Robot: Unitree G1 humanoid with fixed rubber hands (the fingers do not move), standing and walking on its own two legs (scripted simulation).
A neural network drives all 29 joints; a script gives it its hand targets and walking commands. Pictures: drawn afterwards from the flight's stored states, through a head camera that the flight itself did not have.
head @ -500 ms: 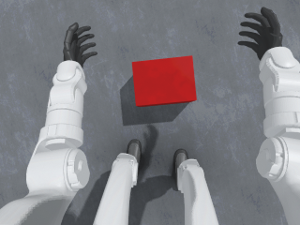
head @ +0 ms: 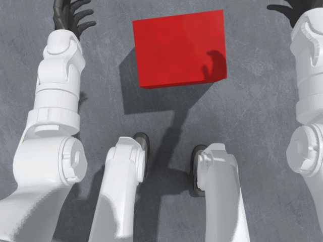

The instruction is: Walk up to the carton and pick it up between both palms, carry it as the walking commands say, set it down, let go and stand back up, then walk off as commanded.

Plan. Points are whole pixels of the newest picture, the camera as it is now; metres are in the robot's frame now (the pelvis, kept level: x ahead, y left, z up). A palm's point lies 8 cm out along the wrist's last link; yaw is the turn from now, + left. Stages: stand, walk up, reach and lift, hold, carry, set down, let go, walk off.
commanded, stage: reach and lift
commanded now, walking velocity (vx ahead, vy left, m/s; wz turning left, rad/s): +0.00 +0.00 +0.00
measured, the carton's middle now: (178, 55) +0.54 -0.01 -0.42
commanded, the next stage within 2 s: none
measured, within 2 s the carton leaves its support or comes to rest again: neither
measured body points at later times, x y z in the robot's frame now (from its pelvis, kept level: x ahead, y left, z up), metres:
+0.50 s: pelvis -0.01 +0.00 -0.11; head +0.36 -0.01 +0.14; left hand +0.54 +0.21 -0.28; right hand +0.57 -0.22 -0.27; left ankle +0.12 +0.13 -0.47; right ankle +0.08 -0.12 -0.47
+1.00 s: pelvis -0.01 +0.00 -0.15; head +0.37 -0.02 +0.08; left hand +0.54 +0.20 -0.34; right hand +0.55 -0.21 -0.34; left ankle +0.12 +0.13 -0.47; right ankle +0.08 -0.12 -0.47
